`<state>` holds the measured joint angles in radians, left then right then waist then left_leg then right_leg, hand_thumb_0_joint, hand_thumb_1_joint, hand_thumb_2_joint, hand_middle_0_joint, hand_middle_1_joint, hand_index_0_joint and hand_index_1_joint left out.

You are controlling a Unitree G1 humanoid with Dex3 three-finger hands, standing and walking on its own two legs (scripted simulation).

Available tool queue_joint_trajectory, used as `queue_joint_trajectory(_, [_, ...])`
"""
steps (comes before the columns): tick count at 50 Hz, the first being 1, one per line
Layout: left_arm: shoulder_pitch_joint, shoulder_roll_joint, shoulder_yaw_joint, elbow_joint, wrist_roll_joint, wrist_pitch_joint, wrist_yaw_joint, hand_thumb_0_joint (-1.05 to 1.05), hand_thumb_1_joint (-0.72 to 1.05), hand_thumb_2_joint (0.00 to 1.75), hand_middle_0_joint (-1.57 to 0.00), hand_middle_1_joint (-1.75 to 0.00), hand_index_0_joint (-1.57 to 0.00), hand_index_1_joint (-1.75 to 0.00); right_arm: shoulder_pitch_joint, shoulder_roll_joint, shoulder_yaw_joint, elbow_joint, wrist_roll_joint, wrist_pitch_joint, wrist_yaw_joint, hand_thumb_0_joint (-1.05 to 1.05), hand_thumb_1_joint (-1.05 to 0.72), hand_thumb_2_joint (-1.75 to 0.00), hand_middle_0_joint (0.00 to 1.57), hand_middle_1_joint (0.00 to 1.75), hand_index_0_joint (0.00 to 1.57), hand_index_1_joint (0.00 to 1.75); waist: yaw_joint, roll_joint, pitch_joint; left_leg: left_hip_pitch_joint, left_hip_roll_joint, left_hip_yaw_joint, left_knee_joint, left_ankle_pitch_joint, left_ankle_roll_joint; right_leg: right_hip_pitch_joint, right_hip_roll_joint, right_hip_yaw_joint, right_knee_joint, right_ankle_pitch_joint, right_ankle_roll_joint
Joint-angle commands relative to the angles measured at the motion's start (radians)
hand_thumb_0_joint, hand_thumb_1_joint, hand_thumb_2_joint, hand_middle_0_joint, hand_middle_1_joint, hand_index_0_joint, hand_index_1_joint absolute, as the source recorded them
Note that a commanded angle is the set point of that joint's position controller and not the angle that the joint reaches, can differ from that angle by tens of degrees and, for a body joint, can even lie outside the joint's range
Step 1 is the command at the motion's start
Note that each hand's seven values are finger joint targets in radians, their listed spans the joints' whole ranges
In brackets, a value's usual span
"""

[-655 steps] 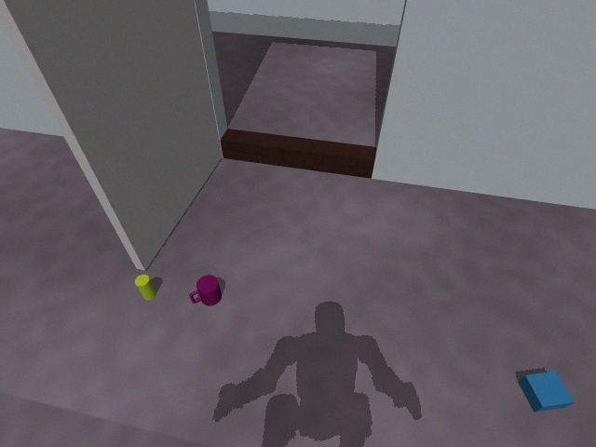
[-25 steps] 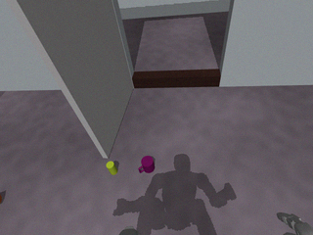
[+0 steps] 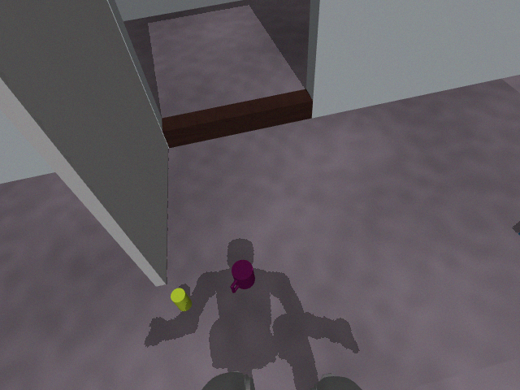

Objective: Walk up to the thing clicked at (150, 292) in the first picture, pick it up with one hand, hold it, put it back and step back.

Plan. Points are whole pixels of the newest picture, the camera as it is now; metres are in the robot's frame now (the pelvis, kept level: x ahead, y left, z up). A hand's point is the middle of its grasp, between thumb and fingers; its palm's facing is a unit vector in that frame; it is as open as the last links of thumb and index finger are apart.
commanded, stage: walk up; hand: left
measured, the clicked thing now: (181, 299) +0.54 +0.32 -0.68
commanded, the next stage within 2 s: none
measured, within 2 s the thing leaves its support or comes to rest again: neither
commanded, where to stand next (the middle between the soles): +0.08 +0.33 m, yaw -33 degrees
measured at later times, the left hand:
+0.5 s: hand out of the picture +0.17 +0.57 -0.12, palm faces -0.24 -0.78 -0.57, open 7.4 cm
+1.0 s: hand out of the picture +0.24 +0.69 -0.13, palm faces -0.43 -0.79 -0.45, open 7.4 cm
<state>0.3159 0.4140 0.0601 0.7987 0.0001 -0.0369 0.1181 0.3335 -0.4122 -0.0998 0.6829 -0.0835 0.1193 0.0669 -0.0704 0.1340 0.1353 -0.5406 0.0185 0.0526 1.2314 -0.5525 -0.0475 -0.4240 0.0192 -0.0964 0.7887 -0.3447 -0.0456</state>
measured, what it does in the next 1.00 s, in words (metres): steps to the left, turning right: left foot, then right foot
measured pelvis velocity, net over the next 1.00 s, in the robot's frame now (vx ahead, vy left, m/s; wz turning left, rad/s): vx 0.02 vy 0.47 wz -0.46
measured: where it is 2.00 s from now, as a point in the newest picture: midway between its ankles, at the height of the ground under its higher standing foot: outside the picture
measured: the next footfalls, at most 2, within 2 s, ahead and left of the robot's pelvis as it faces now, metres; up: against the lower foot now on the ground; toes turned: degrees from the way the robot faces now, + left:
left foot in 0.26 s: +0.08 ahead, +0.34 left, +0.00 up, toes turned -6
right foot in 0.58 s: +0.06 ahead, +0.21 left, +0.00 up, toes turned -21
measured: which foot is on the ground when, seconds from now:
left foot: up 0.00-0.24, down 0.26-0.60, up 0.62-0.84, down 0.86-1.00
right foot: down 0.00-0.28, up 0.30-0.56, down 0.58-0.88, up 0.90-1.00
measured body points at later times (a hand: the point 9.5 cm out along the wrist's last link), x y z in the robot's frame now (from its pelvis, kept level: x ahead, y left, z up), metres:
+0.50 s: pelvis +0.01 +0.28 +0.00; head +0.08 +0.25 +0.44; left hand +0.18 +0.61 -0.09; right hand +0.01 -0.05 -0.11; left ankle +0.04 +0.35 -0.70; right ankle +0.02 +0.17 -0.64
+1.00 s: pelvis +0.02 +0.47 +0.00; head +0.02 +0.49 +0.45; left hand +0.26 +0.73 -0.11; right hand -0.10 +0.15 -0.10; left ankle +0.06 +0.60 -0.70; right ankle +0.02 +0.29 -0.64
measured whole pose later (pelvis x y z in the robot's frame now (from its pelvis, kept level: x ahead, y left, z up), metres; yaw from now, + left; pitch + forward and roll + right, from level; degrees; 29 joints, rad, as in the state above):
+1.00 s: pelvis +0.02 +0.47 +0.00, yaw -26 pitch -4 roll -1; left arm 0.23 0.46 0.09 0.83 0.06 0.05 -0.01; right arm 0.36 -0.41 -0.06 0.86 -0.04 -0.04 -0.02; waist -0.02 -0.03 0.06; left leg -0.29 0.09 0.04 0.88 -0.52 -0.03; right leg -0.62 0.08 0.17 1.23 -0.44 -0.02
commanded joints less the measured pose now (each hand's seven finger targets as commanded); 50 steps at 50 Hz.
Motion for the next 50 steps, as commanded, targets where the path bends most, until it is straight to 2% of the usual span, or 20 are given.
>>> queue_joint_trajectory(1, [0.011, 0.316, 0.107, -0.102, -0.012, -0.033, 0.046, 0.0, 0.9, 0.9, -0.2, -0.3, -0.2, -0.3, -0.033, -0.275, -0.092, -0.114, 0.015, -0.035, -0.021, 0.0, -0.9, -0.9, 0.2, 0.3, 0.2, 0.3, 0.018, -0.054, -0.089, -0.169, 0.103, -0.223, 0.179, 0.102, -0.002, 0.048, -0.373, 0.529, -0.373, -0.046, -0.227])
queue_joint_trajectory(5, [0.038, 0.356, 0.129, -0.088, 0.032, -0.04, 0.02, 0.0, 0.9, 0.9, -0.2, -0.3, -0.2, -0.3, -0.05, -0.218, -0.077, -0.127, 0.009, -0.027, 0.021, 0.0, -0.9, -0.9, 0.2, 0.3, 0.2, 0.3, 0.033, -0.225, -0.06, -0.091, 0.098, -0.143, 0.033, 0.169, 0.044, -0.068, -0.209, 0.35, -0.281, -0.108, -0.145])
queue_joint_trajectory(10, [0.006, 0.436, 0.154, -0.105, 0.057, -0.044, 0.015, 0.0, 0.9, 0.9, -0.2, -0.3, -0.2, -0.3, -0.089, -0.233, -0.096, -0.16, 0.016, -0.029, 0.032, 0.0, -0.9, -0.9, 0.2, 0.3, 0.2, 0.3, 0.047, -0.358, -0.08, 0.066, 0.11, -0.09, -0.204, 0.036, 0.06, -0.169, -0.227, 0.394, -0.234, -0.123, -0.15])
queue_joint_trajectory(13, [-0.06, 0.333, 0.12, -0.112, 0.046, -0.037, 0.023, 0.0, 0.9, 0.9, -0.2, -0.3, -0.2, -0.3, 0.158, -0.254, -0.128, -0.078, 0.001, -0.046, 0.016, 0.0, -0.9, -0.9, 0.2, 0.3, 0.2, 0.3, -0.102, -0.144, -0.182, 0.399, 0.022, -0.027, -0.536, 0.105, 0.055, -0.299, -0.117, 0.231, 0.158, 0.114, -0.036])
queue_joint_trajectory(15, [-0.044, 0.211, 0.078, -0.134, 0.021, -0.037, 0.047, 0.0, 0.9, 0.9, -0.2, -0.3, -0.2, -0.3, 0.067, -0.388, -0.14, -0.118, 0.006, -0.071, -0.012, 0.0, -0.9, -0.9, 0.2, 0.3, 0.2, 0.3, -0.075, 0.331, -0.134, 0.349, 0.328, -0.533, -0.792, 0.428, 0.151, -0.551, 0.109, 0.129, 0.565, -0.315, 0.019])
queue_joint_trajectory(17, [-0.05, 0.31, 0.076, -0.09, 0.02, -0.044, 0.056, 0.0, 0.9, 0.9, -0.2, -0.3, -0.2, -0.3, -0.113, -0.379, -0.126, -0.168, 0.023, -0.066, -0.021, 0.0, -0.9, -0.9, 0.2, 0.3, 0.2, 0.3, -0.022, 0.209, -0.09, 0.155, 0.412, -0.657, -0.833, 0.317, 0.327, -0.424, -0.023, 0.145, 0.632, -0.268, 0.004])
queue_joint_trajectory(19, [0.043, 0.3, 0.097, -0.01, -0.018, -0.034, 0.036, 0.0, 0.9, 0.9, -0.2, -0.3, -0.2, -0.3, -0.164, -0.254, -0.091, -0.181, 0.006, -0.066, -0.032, 0.0, -0.9, -0.9, 0.2, 0.3, 0.2, 0.3, 0.014, 0.075, -0.049, 0.2, 0.254, -0.31, -0.666, 0.495, 0.254, -0.38, -0.009, 0.134, 0.604, -0.163, 0.012])
queue_joint_trajectory(25, [0.128, 0.221, 0.062, -0.017, -0.035, -0.033, 0.024, 0.0, 0.9, 0.9, -0.2, -0.3, -0.2, -0.3, -0.098, -0.21, -0.072, -0.175, -0.008, -0.047, -0.03, 0.0, -0.9, -0.9, 0.2, 0.3, 0.2, 0.3, 0.01, 0.11, -0.159, 0.369, 0.235, -0.159, -0.554, 0.827, 0.226, -0.175, -0.039, 0.031, 0.159, -0.072, 0.019])
queue_joint_trajectory(28, [0.268, 0.231, 0.078, 0.007, -0.017, -0.037, 0.03, 0.0, 0.9, 0.9, -0.2, -0.3, -0.2, -0.3, -0.146, -0.187, -0.062, -0.186, 0.023, -0.036, -0.023, 0.0, -0.9, -0.9, 0.2, 0.3, 0.2, 0.3, 0.125, -0.008, -0.218, 0.173, 0.186, -0.084, -0.378, 0.77, 0.117, 0.227, -0.034, 0.066, -0.174, 0.193, -0.024])
queue_joint_trajectory(29, [0.284, 0.265, 0.093, -0.002, -0.003, -0.037, 0.034, 0.0, 0.9, 0.9, -0.2, -0.3, -0.2, -0.3, -0.119, -0.151, -0.051, -0.17, 0.041, -0.042, -0.023, 0.0, -0.9, -0.9, 0.2, 0.3, 0.2, 0.3, 0.156, -0.104, -0.237, 0.096, 0.135, -0.061, -0.266, 0.657, 0.062, 0.355, -0.052, 0.156, -0.245, 0.218, -0.038])
queue_joint_trajectory(30, [0.262, 0.309, 0.106, -0.032, 0.014, -0.038, 0.036, 0.0, 0.9, 0.9, -0.2, -0.3, -0.2, -0.3, -0.078, -0.118, -0.041, -0.16, 0.052, -0.045, -0.025, 0.0, -0.9, -0.9, 0.2, 0.3, 0.2, 0.3, 0.153, -0.302, -0.247, -0.145, 0.04, -0.051, -0.082, 0.062, -0.002, 0.503, -0.242, 0.453, -0.255, 0.346, -0.14])
queue_joint_trajectory(32, [0.104, 0.348, 0.106, -0.104, 0.021, -0.036, 0.042, 0.0, 0.9, 0.9, -0.2, -0.3, -0.2, -0.3, -0.031, -0.201, -0.072, -0.15, 0.035, -0.019, -0.054, 0.0, -0.9, -0.9, 0.2, 0.3, 0.2, 0.3, 0.088, -0.258, -0.278, -0.212, 0.086, -0.197, 0.198, -0.131, -0.035, 0.361, -0.544, 0.826, -0.281, 0.277, -0.36])
queue_joint_trajectory(33, [0.019, 0.351, 0.108, -0.115, 0.014, -0.039, 0.049, 0.0, 0.9, 0.9, -0.2, -0.3, -0.2, -0.3, -0.045, -0.243, -0.083, -0.125, 0.034, -0.016, -0.058, 0.0, -0.9, -0.9, 0.2, 0.3, 0.2, 0.3, 0.07, -0.21, -0.224, -0.173, 0.132, -0.248, 0.23, -0.076, -0.026, 0.231, -0.532, 0.812, -0.309, 0.17, -0.356])
queue_joint_trajectory(36, [-0.065, 0.292, 0.075, -0.121, 0.03, -0.038, 0.022, 0.0, 0.9, 0.9, -0.2, -0.3, -0.2, -0.3, -0.066, -0.224, -0.075, -0.06, 0.059, -0.033, -0.039, 0.0, -0.9, -0.9, 0.2, 0.3, 0.2, 0.3, 0.035, -0.208, -0.099, 0.035, 0.079, -0.117, 0.1, 0.058, 0.029, -0.099, -0.281, 0.445, -0.267, -0.017, -0.207])
queue_joint_trajectory(42, [-0.162, 0.284, 0.089, -0.114, 0.064, 0.028, -0.068, 0.0, 0.9, 0.9, -0.2, -0.3, -0.2, -0.3, 0.174, -0.216, -0.063, 0.105, 0.084, -0.109, -0.058, 0.0, -0.9, -0.9, 0.2, 0.3, 0.2, 0.3, -0.021, -0.325, -0.117, 0.385, -0.031, 0.084, -0.531, 0.124, 0.011, -0.235, -0.053, 0.267, -0.091, -0.412, -0.105])
queue_joint_trajectory(43, [-0.152, 0.234, 0.085, -0.118, 0.068, 0.046, -0.076, 0.0, 0.9, 0.9, -0.2, -0.3, -0.2, -0.3, 0.269, -0.248, -0.073, 0.141, 0.071, -0.128, -0.077, 0.0, -0.9, -0.9, 0.2, 0.3, 0.2, 0.3, -0.063, -0.178, -0.111, 0.434, -0.015, 0.009, -0.662, 0.093, 0.005, -0.287, 0.013, 0.26, 0.157, -0.355, -0.084])
queue_joint_trajectory(44, [-0.163, 0.148, 0.065, -0.148, 0.066, 0.053, -0.083, 0.0, 0.9, 0.9, -0.2, -0.3, -0.2, -0.3, 0.295, -0.331, -0.084, 0.139, 0.049, -0.148, -0.096, 0.0, -0.9, -0.9, 0.2, 0.3, 0.2, 0.3, -0.075, -0.004, -0.052, 0.402, 0.185, -0.349, -0.805, -0.086, 0.038, -0.432, 0.125, 0.288, 0.364, -0.269, -0.042])
queue_joint_trajectory(46, [-0.186, 0.224, 0.067, -0.139, 0.083, 0.039, -0.1, 0.0, 0.9, 0.9, -0.2, -0.3, -0.2, -0.3, 0.016, -0.51, -0.105, 0.08, 0.065, -0.184, -0.124, 0.0, -0.9, -0.9, 0.2, 0.3, 0.2, 0.3, 0.025, 0.017, 0.06, 0.218, 0.611, -1.015, -1.064, -0.314, 0.305, -0.553, 0.018, 0.365, 0.51, -0.207, 0.01])
queue_joint_trajectory(47, [-0.222, 0.289, 0.093, -0.11, 0.082, 0.035, -0.112, 0.0, 0.9, 0.9, -0.2, -0.3, -0.2, -0.3, -0.057, -0.464, -0.098, 0.07, 0.052, -0.195, -0.134, 0.0, -0.9, -0.9, 0.2, 0.3, 0.2, 0.3, 0.043, -0.099, 0.126, 0.169, 0.582, -0.918, -1.04, -0.322, 0.326, -0.52, -0.034, 0.388, 0.521, -0.143, 0.031])
queue_joint_trajectory(50, [-0.066, 0.247, 0.117, -0.016, 0.038, 0.062, -0.162, 0.0, 0.9, 0.9, -0.2, -0.3, -0.2, -0.3, -0.019, -0.345, -0.058, 0.119, 0.059, -0.228, -0.151, 0.0, -0.9, -0.9, 0.2, 0.3, 0.2, 0.3, 0.104, -0.133, 0.123, 0.264, 0.315, -0.377, -0.883, 0.037, 0.126, -0.435, 0.009, 0.364, 0.47, 0.058, 0.032])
